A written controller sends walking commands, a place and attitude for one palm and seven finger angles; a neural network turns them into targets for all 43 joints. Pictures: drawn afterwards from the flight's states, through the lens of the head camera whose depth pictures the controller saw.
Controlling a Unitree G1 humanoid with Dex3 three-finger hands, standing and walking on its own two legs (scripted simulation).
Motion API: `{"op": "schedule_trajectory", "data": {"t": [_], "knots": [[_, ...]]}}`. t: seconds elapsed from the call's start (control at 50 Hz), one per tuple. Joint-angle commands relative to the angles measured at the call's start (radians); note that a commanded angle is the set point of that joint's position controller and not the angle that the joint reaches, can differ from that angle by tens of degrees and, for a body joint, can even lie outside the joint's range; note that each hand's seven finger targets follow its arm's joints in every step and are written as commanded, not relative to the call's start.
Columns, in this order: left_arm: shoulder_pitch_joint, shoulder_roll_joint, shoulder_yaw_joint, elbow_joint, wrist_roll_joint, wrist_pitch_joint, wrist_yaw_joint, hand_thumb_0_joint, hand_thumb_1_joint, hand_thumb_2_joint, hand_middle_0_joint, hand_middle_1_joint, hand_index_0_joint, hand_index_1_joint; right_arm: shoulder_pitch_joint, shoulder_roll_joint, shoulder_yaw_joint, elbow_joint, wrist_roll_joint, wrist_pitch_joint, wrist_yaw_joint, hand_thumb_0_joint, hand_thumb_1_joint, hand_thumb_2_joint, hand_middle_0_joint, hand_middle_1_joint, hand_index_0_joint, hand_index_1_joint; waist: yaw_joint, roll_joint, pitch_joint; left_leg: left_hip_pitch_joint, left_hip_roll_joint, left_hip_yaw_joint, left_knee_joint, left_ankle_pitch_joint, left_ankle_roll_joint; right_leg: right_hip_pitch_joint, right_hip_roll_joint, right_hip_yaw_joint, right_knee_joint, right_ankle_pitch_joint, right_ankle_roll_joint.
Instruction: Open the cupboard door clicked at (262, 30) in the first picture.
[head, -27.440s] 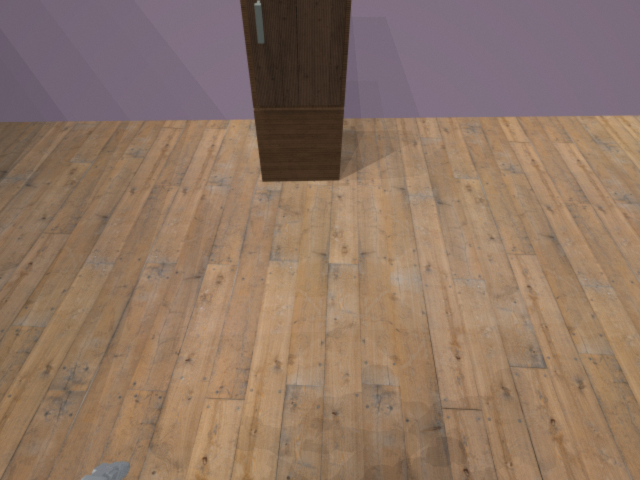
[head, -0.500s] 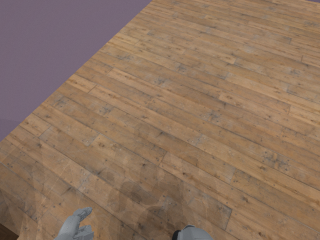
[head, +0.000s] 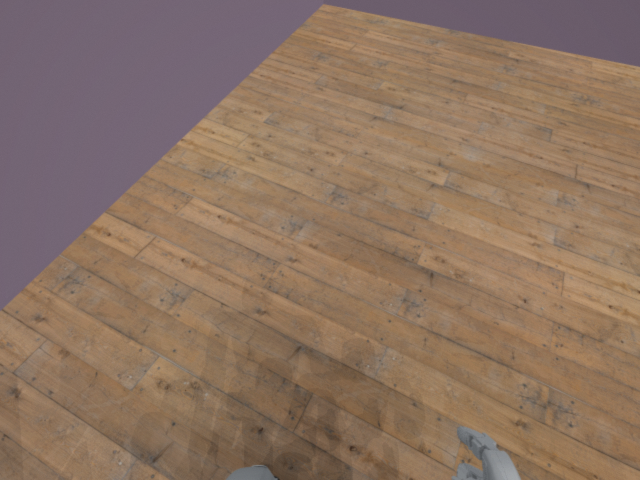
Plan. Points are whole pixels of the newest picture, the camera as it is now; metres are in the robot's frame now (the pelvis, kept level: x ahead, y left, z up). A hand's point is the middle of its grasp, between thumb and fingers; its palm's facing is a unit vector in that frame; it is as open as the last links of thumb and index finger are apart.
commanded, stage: walk to a spot facing it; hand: left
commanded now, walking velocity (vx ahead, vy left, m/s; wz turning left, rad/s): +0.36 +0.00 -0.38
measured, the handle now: out of the picture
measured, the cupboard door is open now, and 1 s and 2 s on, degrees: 51 51 51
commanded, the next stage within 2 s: turn to face it in 0.28 s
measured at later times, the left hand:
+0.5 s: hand (283, 335) +0.35 +0.10 -0.14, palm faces -0.16 -0.95 -0.25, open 7.4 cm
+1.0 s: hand (280, 305) +0.42 +0.12 -0.16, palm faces +0.11 -0.97 -0.21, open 7.3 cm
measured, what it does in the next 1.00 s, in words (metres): walks ahead: right foot, then left foot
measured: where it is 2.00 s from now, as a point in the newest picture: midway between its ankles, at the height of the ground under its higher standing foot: (381, 414)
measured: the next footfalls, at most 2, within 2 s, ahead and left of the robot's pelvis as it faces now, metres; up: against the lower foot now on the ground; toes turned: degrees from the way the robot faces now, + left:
right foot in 0.36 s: +0.27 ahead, -0.17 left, +0.00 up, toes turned -16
left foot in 0.78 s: +0.43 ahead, +0.01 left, +0.00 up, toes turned +7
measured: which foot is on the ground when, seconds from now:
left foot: down 0.00-0.38, up 0.40-0.76, down 0.78-1.00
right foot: up 0.00-0.34, down 0.36-0.78, up 0.80-1.00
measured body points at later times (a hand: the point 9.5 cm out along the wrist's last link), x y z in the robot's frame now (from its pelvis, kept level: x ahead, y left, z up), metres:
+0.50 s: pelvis +0.22 -0.08 +0.01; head +0.26 -0.10 +0.46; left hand +0.36 +0.15 -0.13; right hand +0.14 -0.31 -0.15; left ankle +0.17 +0.08 -0.64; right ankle +0.23 -0.15 -0.72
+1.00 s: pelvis +0.35 -0.08 +0.01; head +0.40 -0.07 +0.46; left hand +0.41 +0.17 -0.14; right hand +0.43 -0.33 -0.13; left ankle +0.39 +0.00 -0.72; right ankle +0.32 -0.24 -0.65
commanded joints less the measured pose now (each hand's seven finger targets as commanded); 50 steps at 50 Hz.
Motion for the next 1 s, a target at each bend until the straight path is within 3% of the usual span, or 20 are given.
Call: {"op": "schedule_trajectory", "data": {"t": [0.0,0.04,0.12,0.16,0.24,0.3,0.32,0.34,0.36,0.4,0.42,0.48,0.64,0.72,0.74,0.76,0.78,0.84,0.9,0.98], "knots": [[-0.112,0.108,0.02,-0.124,0.005,-0.038,0.002,0.0,0.9,0.9,-0.2,-0.3,-0.2,-0.3,0.424,-0.251,-0.058,0.074,0.001,0.002,-0.035,0.0,-0.9,-0.9,0.2,0.3,0.2,0.3,-0.174,0.165,-0.162,0.53,0.448,-0.552,-0.268,0.072,0.207,-0.625,-0.081,0.036,0.793,-0.025,0.009],[-0.145,0.088,0.025,-0.119,0.015,-0.017,-0.016,0.0,0.9,0.9,-0.2,-0.3,-0.2,-0.3,0.285,-0.144,-0.032,0.039,0.002,-0.01,-0.035,0.0,-0.9,-0.9,0.2,0.3,0.2,0.3,-0.106,0.157,-0.003,0.294,0.362,-0.357,-0.338,-0.056,0.133,-0.63,-0.165,0.042,0.778,0.113,0.028],[-0.121,0.029,0.02,-0.123,0.022,0.034,-0.035,0.0,0.9,0.9,-0.2,-0.3,-0.2,-0.3,0.252,-0.13,-0.023,0.055,0.006,-0.021,-0.036,0.0,-0.9,-0.9,0.2,0.3,0.2,0.3,-0.037,0.163,-0.004,0.177,0.268,-0.074,-0.388,0.015,0.094,-0.521,-0.195,-0.012,0.509,0.199,0.049],[-0.169,0.021,0.021,-0.141,0.023,0.039,-0.042,0.0,0.9,0.9,-0.2,-0.3,-0.2,-0.3,0.259,-0.137,-0.035,0.062,0.002,-0.017,-0.03,0.0,-0.9,-0.9,0.2,0.3,0.2,0.3,-0.04,0.146,0.028,0.126,0.248,0.009,-0.407,-0.019,0.082,-0.46,-0.198,-0.058,0.334,0.248,0.054],[-0.246,0.05,0.027,-0.169,0.023,0.038,-0.049,0.0,0.9,0.9,-0.2,-0.3,-0.2,-0.3,0.291,-0.172,-0.041,0.077,-0.001,-0.002,-0.023,0.0,-0.9,-0.9,0.2,0.3,0.2,0.3,-0.052,0.098,0.047,0.128,0.259,0.036,-0.368,-0.104,0.075,-0.355,-0.159,-0.122,0.16,0.283,0.058],[-0.162,0.099,0.036,-0.149,0.025,0.031,-0.046,0.0,0.9,0.9,-0.2,-0.3,-0.2,-0.3,0.279,-0.196,-0.037,0.076,0.002,0.009,-0.023,0.0,-0.9,-0.9,0.2,0.3,0.2,0.3,0.008,0.08,-0.016,0.148,0.224,0.084,-0.158,0.05,0.035,-0.15,-0.107,-0.163,0.037,0.259,0.032],[-0.025,0.153,0.047,-0.107,0.027,0.018,-0.039,0.0,0.9,0.9,-0.2,-0.3,-0.2,-0.3,0.275,-0.185,-0.031,0.075,0.01,0.009,-0.018,0.0,-0.9,-0.9,0.2,0.3,0.2,0.3,0.07,0.004,-0.084,0.074,0.155,0.144,0.08,0.136,-0.003,0.054,-0.116,-0.116,-0.025,0.224,-0.002],[0.122,0.281,0.078,-0.069,0.03,0.005,-0.02,0.0,0.9,0.9,-0.2,-0.3,-0.2,-0.3,0.275,-0.116,-0.019,0.047,0.026,0.005,-0.005,0.0,-0.9,-0.9,0.2,0.3,0.2,0.3,0.129,-0.291,-0.179,-0.169,0.028,0.198,0.436,-0.143,-0.049,0.26,-0.381,0.301,-0.166,0.189,-0.104],[0.144,0.331,0.077,-0.063,0.004,0.005,-0.007,0.0,0.9,0.9,-0.2,-0.3,-0.2,-0.3,0.229,-0.118,-0.022,0.011,0.03,0.005,-0.013,0.0,-0.9,-0.9,0.2,0.3,0.2,0.3,0.119,-0.302,-0.195,-0.29,-0.01,0.058,0.66,-0.472,-0.056,0.279,-0.528,0.537,-0.303,0.343,-0.192],[-0.026,0.243,0.046,-0.095,0.004,0.005,0.011,0.0,0.9,0.9,-0.2,-0.3,-0.2,-0.3,0.21,-0.115,-0.027,0.05,0.028,0.012,-0.024,0.0,-0.9,-0.9,0.2,0.3,0.2,0.3,0.037,-0.19,-0.123,-0.273,0.07,-0.08,0.733,-0.307,-0.051,0.08,-0.49,0.374,-0.287,0.466,-0.165],[-0.1,0.191,0.027,-0.113,0.003,0.002,0.015,0.0,0.9,0.9,-0.2,-0.3,-0.2,-0.3,0.236,-0.1,-0.022,0.078,0.023,0.024,-0.026,0.0,-0.9,-0.9,0.2,0.3,0.2,0.3,-0.012,-0.11,-0.1,-0.208,0.095,-0.098,0.675,-0.246,-0.054,-0.025,-0.447,0.224,-0.287,0.543,-0.129],[-0.188,0.13,0.001,-0.119,0.01,-0.013,0.019,0.0,0.9,0.9,-0.2,-0.3,-0.2,-0.3,0.349,-0.034,-0.005,0.142,0.022,0.056,-0.023,0.0,-0.9,-0.9,0.2,0.3,0.2,0.3,-0.092,-0.094,-0.087,-0.062,0.075,-0.066,0.497,-0.171,-0.063,-0.142,-0.375,-0.03,-0.291,0.756,-0.081],[-0.167,0.14,0.015,-0.104,0.009,0.005,0.031,0.0,0.9,0.9,-0.2,-0.3,-0.2,-0.3,0.203,-0.027,-0.007,0.08,0.023,0.072,-0.007,0.0,-0.9,-0.9,0.2,0.3,0.2,0.3,-0.059,-0.097,-0.02,-0.089,0.026,0.015,0.202,-0.13,-0.057,-0.011,-0.396,-0.137,-0.208,0.909,-0.057],[-0.185,0.182,0.031,-0.135,0.005,0.02,0.032,0.0,0.9,0.9,-0.2,-0.3,-0.2,-0.3,0.268,-0.092,-0.022,0.065,0.009,0.075,-0.003,0.0,-0.9,-0.9,0.2,0.3,0.2,0.3,-0.113,-0.051,-0.069,0.126,-0.02,0.025,0.012,0.029,-0.015,-0.063,-0.381,-0.2,0.046,0.849,0.007],[-0.176,0.167,0.03,-0.151,0.0,0.027,0.031,0.0,0.9,0.9,-0.2,-0.3,-0.2,-0.3,0.337,-0.16,-0.037,0.064,0.002,0.07,-0.005,0.0,-0.9,-0.9,0.2,0.3,0.2,0.3,-0.141,0.13,-0.127,0.262,0.09,-0.144,-0.07,0.336,0.052,-0.186,-0.305,-0.231,0.243,0.599,0.064],[-0.165,0.119,0.021,-0.192,-0.016,0.035,0.029,0.0,0.9,0.9,-0.2,-0.3,-0.2,-0.3,0.385,-0.264,-0.058,0.055,-0.002,0.066,-0.013,0.0,-0.9,-0.9,0.2,0.3,0.2,0.3,-0.147,0.408,-0.167,0.382,0.36,-0.522,-0.149,0.768,0.223,-0.428,-0.145,-0.211,0.522,-0.165,0.129],[-0.235,0.152,0.018,-0.226,0.003,0.05,0.034,0.0,0.9,0.9,-0.2,-0.3,-0.2,-0.3,0.402,-0.284,-0.059,0.062,0.01,0.075,-0.026,0.0,-0.9,-0.9,0.2,0.3,0.2,0.3,-0.16,0.221,-0.192,0.334,0.403,-0.593,-0.201,0.564,0.266,-0.452,-0.124,-0.044,0.657,-0.221,0.115],[-0.281,0.135,0.03,-0.217,0.013,0.055,0.021,0.0,0.9,0.9,-0.2,-0.3,-0.2,-0.3,0.23,-0.221,-0.049,0.002,0.011,0.062,-0.039,0.0,-0.9,-0.9,0.2,0.3,0.2,0.3,-0.089,0.163,-0.105,0.181,0.268,-0.448,-0.257,0.199,0.169,-0.541,-0.171,0.024,0.682,0.002,0.129],[-0.227,0.115,0.031,-0.199,0.01,0.068,0.015,0.0,0.9,0.9,-0.2,-0.3,-0.2,-0.3,0.189,-0.225,-0.048,-0.015,0.011,0.05,-0.038,0.0,-0.9,-0.9,0.2,0.3,0.2,0.3,-0.061,0.103,-0.151,0.196,0.196,-0.321,-0.233,0.295,0.138,-0.483,-0.155,0.001,0.561,0.069,0.141],[-0.246,0.117,0.029,-0.224,0.012,0.077,0.016,0.0,0.9,0.9,-0.2,-0.3,-0.2,-0.3,0.192,-0.242,-0.064,-0.022,0.013,0.058,-0.029,0.0,-0.9,-0.9,0.2,0.3,0.2,0.3,-0.074,0.119,-0.168,0.226,0.174,-0.338,-0.236,0.234,0.142,-0.473,-0.136,-0.012,0.441,0.073,0.152]]}}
